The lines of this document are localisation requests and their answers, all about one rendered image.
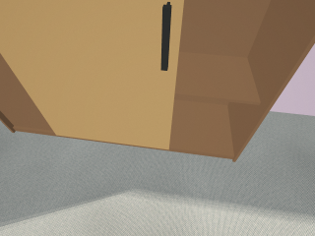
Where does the handle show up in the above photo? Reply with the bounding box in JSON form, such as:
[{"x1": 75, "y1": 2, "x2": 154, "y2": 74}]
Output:
[{"x1": 160, "y1": 2, "x2": 172, "y2": 71}]

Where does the wardrobe door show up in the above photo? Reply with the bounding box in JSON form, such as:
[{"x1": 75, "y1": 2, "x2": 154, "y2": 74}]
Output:
[
  {"x1": 0, "y1": 53, "x2": 53, "y2": 131},
  {"x1": 0, "y1": 0, "x2": 184, "y2": 149}
]

